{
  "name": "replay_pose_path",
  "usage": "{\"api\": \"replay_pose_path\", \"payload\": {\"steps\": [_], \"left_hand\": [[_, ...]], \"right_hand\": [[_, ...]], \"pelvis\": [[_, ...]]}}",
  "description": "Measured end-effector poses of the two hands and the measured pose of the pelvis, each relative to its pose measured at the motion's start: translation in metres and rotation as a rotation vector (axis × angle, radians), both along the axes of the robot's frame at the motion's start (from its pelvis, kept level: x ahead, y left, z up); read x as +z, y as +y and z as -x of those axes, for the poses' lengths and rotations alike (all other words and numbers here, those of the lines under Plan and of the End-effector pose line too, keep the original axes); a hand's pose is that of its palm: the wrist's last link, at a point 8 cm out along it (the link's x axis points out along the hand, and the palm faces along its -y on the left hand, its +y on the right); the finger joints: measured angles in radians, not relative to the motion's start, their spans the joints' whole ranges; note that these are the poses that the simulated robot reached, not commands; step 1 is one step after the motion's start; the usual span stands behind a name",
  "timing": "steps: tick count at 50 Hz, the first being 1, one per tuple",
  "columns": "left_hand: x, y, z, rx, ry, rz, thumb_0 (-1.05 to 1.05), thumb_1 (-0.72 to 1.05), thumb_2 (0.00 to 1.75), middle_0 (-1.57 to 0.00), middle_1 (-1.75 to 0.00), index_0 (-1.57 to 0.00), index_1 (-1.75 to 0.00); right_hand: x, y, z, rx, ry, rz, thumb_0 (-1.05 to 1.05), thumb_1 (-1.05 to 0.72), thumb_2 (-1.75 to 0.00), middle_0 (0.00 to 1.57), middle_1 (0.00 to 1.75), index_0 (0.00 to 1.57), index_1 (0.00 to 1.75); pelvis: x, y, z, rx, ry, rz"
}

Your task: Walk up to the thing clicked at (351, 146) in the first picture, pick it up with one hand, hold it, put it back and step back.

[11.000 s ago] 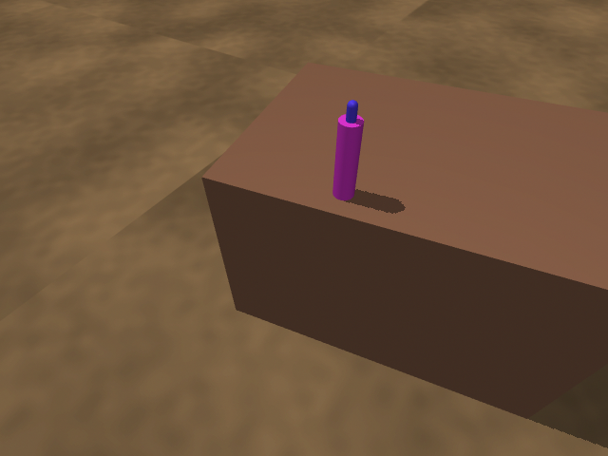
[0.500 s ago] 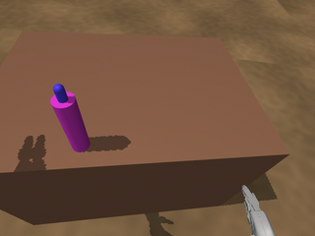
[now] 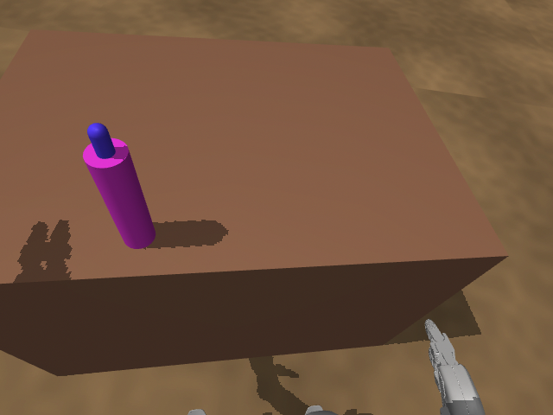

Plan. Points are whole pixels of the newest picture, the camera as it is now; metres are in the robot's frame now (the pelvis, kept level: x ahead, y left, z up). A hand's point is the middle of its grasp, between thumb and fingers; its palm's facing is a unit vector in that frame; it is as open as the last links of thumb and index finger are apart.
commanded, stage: approach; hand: left
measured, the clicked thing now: (121, 191) +0.45 +0.19 +0.06
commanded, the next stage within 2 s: close in in 0.16 s
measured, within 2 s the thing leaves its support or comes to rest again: neither
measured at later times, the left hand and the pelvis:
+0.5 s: hand (102, 212) +0.45 +0.23 +0.00, palm faces +0.10 -0.99 +0.05, open 17.5 cm; pelvis +0.00 +0.00 -0.03, yaw -2 degrees
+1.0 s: hand (130, 210) +0.45 +0.19 +0.01, palm faces +0.09 -1.00 +0.03, open 17.5 cm; pelvis -0.02 -0.01 -0.03, yaw -1 degrees
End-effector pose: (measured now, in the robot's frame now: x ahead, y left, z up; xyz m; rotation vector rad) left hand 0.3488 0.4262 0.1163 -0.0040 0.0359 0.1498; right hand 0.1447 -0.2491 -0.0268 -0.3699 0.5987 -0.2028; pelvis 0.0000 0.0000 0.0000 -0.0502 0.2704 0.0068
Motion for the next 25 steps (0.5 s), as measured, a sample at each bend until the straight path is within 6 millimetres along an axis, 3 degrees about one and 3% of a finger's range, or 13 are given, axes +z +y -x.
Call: {"api": "replay_pose_path", "payload": {"steps": [6,11,16,20,25], "left_hand": [[-0.036,-0.023,-0.015,-0.044,0.047,0.027,-0.01,-0.59,0.05,-0.06,-0.05,-0.05,-0.07],[-0.074,-0.064,-0.036,-0.101,0.057,0.072,-0.01,-0.6,0.05,-0.06,-0.05,-0.05,-0.07],[-0.106,-0.105,-0.059,-0.114,0.052,0.092,-0.01,-0.6,0.05,-0.06,-0.05,-0.05,-0.07],[-0.119,-0.125,-0.072,-0.083,0.02,0.091,-0.01,-0.58,0.04,-0.06,-0.05,-0.06,-0.06],[-0.114,-0.14,-0.077,-0.053,-0.013,0.05,-0.01,-0.55,0.04,-0.06,-0.04,-0.06,-0.05]], "right_hand": [[-0.004,0.006,-0.001,0.022,0.007,-0.002,-0.01,0.55,-0.05,0.06,0.06,0.06,0.05],[-0.002,0.009,-0.004,0.035,-0.008,0.006,-0.01,0.55,-0.05,0.06,0.06,0.06,0.05],[0.006,-0.003,0.003,0.015,-0.013,0.049,-0.01,0.55,-0.05,0.06,0.06,0.06,0.05],[0.008,-0.016,0.016,-0.024,0.019,0.083,-0.01,0.54,-0.05,0.06,0.06,0.06,0.05],[0.003,-0.02,0.026,-0.049,0.05,0.069,-0.01,0.53,-0.05,0.06,0.06,0.06,0.05]], "pelvis": [[-0.006,0.001,0.002,0.0,0.028,0.005],[-0.013,0.003,0.004,-0.005,0.051,0.01],[-0.02,0.002,0.006,-0.017,0.07,0.011],[-0.026,0.001,0.006,-0.028,0.087,0.011],[-0.029,-0.002,0.005,-0.036,0.096,0.009]]}}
